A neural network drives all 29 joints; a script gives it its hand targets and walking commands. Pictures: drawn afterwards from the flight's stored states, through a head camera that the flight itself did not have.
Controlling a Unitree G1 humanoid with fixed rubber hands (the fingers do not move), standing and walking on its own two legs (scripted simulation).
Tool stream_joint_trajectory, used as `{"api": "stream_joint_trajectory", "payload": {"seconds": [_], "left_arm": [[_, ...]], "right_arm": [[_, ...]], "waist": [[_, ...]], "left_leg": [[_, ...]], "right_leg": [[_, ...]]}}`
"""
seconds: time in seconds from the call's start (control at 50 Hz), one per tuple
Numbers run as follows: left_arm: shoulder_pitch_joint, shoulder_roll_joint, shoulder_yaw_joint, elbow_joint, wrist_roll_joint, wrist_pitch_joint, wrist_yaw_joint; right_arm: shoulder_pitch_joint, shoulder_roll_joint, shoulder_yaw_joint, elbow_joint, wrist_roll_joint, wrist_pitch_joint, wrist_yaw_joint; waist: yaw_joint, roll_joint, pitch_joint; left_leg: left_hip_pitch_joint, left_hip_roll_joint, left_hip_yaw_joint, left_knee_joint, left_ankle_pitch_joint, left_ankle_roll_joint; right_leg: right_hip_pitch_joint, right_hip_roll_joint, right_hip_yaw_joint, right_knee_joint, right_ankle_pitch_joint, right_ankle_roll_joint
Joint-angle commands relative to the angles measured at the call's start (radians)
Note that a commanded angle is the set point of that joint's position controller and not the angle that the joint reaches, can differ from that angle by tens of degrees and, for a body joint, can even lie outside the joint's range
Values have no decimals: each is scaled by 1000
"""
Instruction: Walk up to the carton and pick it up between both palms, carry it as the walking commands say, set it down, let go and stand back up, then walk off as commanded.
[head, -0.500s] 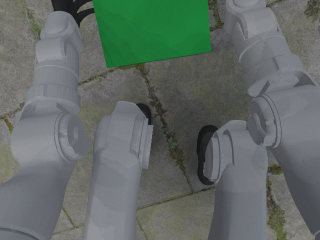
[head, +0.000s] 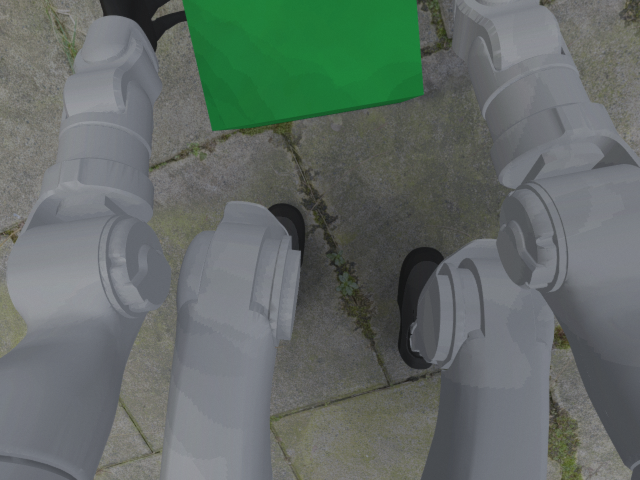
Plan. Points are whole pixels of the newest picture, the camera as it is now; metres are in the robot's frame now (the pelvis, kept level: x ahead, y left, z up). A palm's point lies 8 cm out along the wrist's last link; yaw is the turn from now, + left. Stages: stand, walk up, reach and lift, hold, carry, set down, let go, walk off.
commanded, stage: set down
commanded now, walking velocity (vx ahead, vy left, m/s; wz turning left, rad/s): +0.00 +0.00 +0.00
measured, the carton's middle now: out of the picture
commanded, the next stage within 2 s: none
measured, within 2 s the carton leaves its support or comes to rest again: neither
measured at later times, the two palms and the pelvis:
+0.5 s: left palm (127, 13) +0.48 +0.29 -0.19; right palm out of the picture +0.57 -0.04 -0.19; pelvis +0.00 +0.01 +0.00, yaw +1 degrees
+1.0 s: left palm out of the picture +0.48 +0.31 -0.12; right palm out of the picture +0.59 -0.04 -0.12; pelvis +0.00 +0.01 +0.02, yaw +2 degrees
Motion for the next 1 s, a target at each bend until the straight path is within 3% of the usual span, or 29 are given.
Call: {"api": "stream_joint_trajectory", "payload": {"seconds": [0.0, 0.12, 0.28, 0.34, 0.46, 0.6, 0.78, 0.86, 0.98], "left_arm": [[-514, -507, -185, -125, -54, -66, -165], [-480, -307, -143, -68, -72, -105, -103], [-354, 95, -37, 39, -84, -161, 15], [-321, 163, -14, 70, -81, -173, 42], [-263, 207, -8, 98, -89, -187, 59], [-237, 226, -68, 75, -157, -195, 56], [-243, 254, -95, -72, -211, -162, 74], [-221, 253, -85, -112, -196, -134, 88], [-185, 202, -88, -138, -164, -99, 85]], "right_arm": [[-461, 579, 147, -161, 56, -66, 152], [-440, 384, 136, -138, 74, -77, 108], [-388, -15, 122, -118, 106, -86, 5], [-369, -84, 120, -101, 110, -84, -16], [-310, -135, 112, -79, 109, -88, -20], [-294, -167, 139, -99, 152, -98, -16], [-328, -190, 135, -231, 172, -72, -38], [-309, -197, 96, -251, 153, -48, -48], [-239, -197, 27, -193, 111, -29, -41]], "waist": [[99, -109, -984], [99, -115, -996], [107, -121, -1024], [114, -113, -1051], [110, -111, -1069], [99, -117, -1100], [103, -123, -1345], [97, -97, -1401], [56, -20, -1350]], "left_leg": [[521, -66, 66, -112, 337, 17], [516, -52, 66, -119, 313, 12], [532, -30, 57, -135, 300, 7], [553, -24, 47, -135, 324, 8], [583, -20, 34, -131, 380, 8], [627, -13, 25, -119, 428, 6], [773, -28, 51, -146, 446, 5], [817, -38, 66, -180, 417, 2], [821, -48, 77, -246, 359, -11]], "right_leg": [[283, -2, -50, -196, 211, -24], [334, -23, -46, -197, 202, -14], [415, -58, -25, -205, 199, 4], [417, -65, -19, -196, 208, 9], [376, -73, -21, -183, 237, 15], [357, -89, -26, -168, 251, 14], [508, -79, -55, -182, 244, 9], [512, -69, -69, -214, 208, 4], [430, -62, -84, -281, 147, -10]]}}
